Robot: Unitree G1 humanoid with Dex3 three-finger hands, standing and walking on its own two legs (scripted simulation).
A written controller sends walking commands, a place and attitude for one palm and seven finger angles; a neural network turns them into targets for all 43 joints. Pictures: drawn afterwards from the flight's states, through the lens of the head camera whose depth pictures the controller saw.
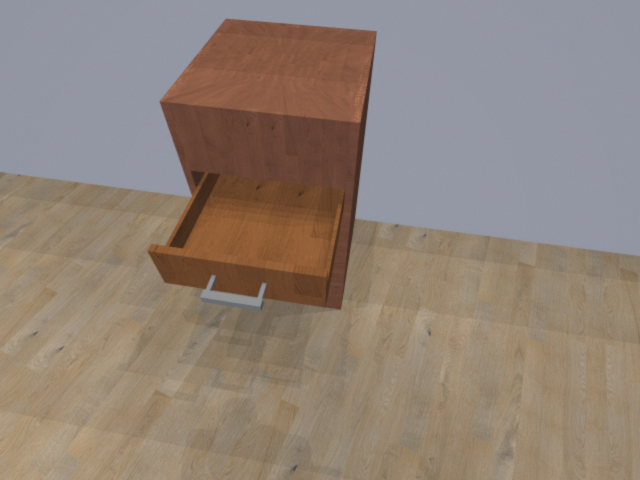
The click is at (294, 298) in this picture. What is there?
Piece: drawer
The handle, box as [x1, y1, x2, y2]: [200, 275, 266, 310]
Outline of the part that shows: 200,296 201,300 206,302 261,310 263,303 262,298 266,287 266,283 262,283 257,298 212,291 211,289 216,278 214,275 212,275 206,289 202,291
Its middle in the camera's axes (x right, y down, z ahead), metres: -0.19 +0.12 +0.84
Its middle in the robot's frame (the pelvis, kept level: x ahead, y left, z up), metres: +0.51 +0.21 -0.25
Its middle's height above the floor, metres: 0.53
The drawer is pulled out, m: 0.26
